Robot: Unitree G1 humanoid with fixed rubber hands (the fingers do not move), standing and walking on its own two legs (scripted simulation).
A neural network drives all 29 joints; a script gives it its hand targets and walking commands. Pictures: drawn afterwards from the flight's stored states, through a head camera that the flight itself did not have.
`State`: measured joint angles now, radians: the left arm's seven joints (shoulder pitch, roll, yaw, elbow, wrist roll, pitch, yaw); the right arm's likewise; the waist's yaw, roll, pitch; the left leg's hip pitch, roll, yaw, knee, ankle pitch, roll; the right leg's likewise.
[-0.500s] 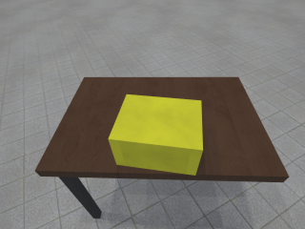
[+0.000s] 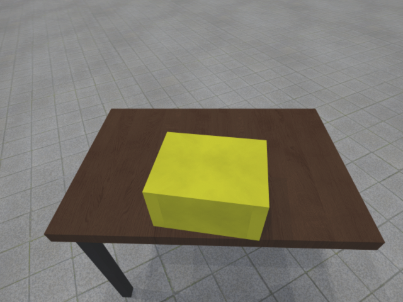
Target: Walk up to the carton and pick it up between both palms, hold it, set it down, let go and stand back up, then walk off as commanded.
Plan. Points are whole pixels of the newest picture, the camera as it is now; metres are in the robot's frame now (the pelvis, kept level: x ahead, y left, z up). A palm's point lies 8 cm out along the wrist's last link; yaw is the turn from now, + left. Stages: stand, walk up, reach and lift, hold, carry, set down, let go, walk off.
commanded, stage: walk up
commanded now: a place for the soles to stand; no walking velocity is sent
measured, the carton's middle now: (210, 182) +0.44 +0.01 -0.03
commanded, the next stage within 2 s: reach and lift in 0.20 s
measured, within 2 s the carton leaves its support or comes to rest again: neither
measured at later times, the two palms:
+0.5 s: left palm out of the picture +0.18 +0.23 -0.09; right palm out of the picture +0.14 -0.26 -0.10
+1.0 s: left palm out of the picture +0.13 +0.23 -0.07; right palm out of the picture +0.10 -0.23 -0.05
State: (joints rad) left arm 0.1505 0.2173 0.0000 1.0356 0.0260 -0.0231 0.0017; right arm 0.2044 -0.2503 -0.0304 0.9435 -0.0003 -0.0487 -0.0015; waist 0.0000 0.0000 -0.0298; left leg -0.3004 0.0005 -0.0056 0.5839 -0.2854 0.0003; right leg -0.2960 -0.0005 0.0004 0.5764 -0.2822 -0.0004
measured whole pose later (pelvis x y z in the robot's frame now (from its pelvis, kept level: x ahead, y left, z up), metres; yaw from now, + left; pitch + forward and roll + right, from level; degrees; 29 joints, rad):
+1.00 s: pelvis -0.04 +0.01 +0.00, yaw +0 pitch -6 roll -1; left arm 0.22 0.22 0.00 0.35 -0.14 0.20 0.03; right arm 0.28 -0.18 -0.09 0.46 -0.03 -0.08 0.01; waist 0.00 -0.03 0.10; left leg -0.27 0.00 0.00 0.62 -0.25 0.00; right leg -0.25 0.00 0.00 0.58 -0.23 0.01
